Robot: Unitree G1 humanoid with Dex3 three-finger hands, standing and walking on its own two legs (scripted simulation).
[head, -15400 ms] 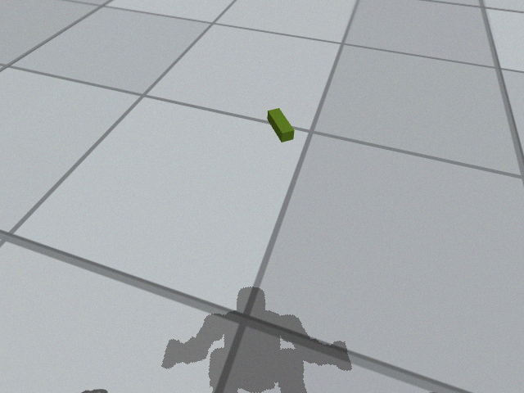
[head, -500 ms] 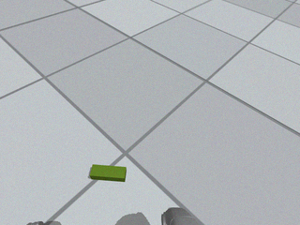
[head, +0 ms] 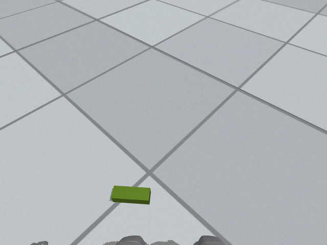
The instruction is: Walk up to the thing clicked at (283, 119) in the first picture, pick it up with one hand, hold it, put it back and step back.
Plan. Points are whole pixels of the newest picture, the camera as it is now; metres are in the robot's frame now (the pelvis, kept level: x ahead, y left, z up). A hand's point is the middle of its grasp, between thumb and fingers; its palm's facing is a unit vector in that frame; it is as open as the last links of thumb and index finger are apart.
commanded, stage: walk up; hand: left
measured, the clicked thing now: (131, 194) +0.48 +0.22 -0.72
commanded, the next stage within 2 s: none
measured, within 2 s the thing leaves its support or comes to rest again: neither
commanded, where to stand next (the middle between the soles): +0.09 +0.00 m, yaw -2 degrees
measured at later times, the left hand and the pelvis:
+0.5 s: hand (72, 232) +0.16 +0.27 -0.14, palm faces -0.19 -0.92 -0.35, open 7.4 cm; pelvis +0.06 +0.01 +0.01, yaw -5 degrees
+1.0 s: hand (79, 212) +0.22 +0.27 -0.15, palm faces -0.09 -0.93 -0.35, open 7.4 cm; pelvis +0.09 +0.01 +0.00, yaw -4 degrees
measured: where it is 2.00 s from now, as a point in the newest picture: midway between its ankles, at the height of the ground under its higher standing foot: outside the picture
